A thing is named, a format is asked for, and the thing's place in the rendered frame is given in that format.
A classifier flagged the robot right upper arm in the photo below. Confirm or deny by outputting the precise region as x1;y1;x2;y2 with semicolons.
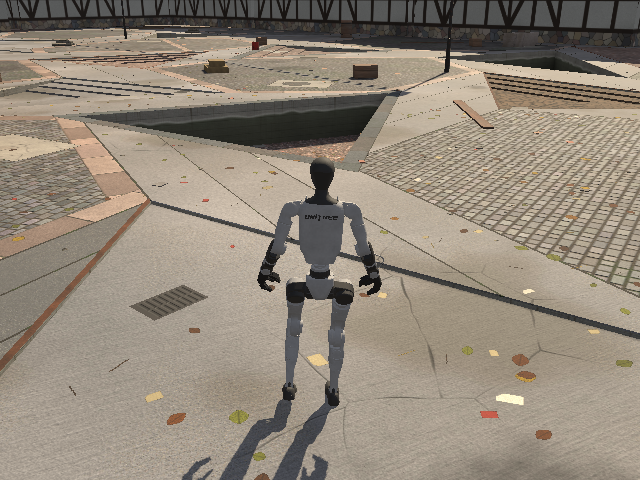
342;201;371;257

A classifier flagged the left robot hand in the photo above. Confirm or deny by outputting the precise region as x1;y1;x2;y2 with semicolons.
257;271;281;292

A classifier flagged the robot left upper arm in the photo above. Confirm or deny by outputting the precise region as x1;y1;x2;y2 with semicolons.
270;200;301;255

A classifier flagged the humanoid robot head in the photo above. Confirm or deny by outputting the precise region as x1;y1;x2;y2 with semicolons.
305;157;339;205

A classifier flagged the robot left forearm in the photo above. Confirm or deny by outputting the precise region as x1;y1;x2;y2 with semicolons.
260;239;280;275

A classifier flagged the robot torso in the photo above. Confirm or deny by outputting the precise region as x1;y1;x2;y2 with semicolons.
298;195;345;300

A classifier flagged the right robot hand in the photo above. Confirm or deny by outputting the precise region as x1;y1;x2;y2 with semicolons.
359;275;382;295

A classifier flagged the robot right forearm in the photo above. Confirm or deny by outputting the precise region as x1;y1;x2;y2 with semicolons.
361;241;379;279

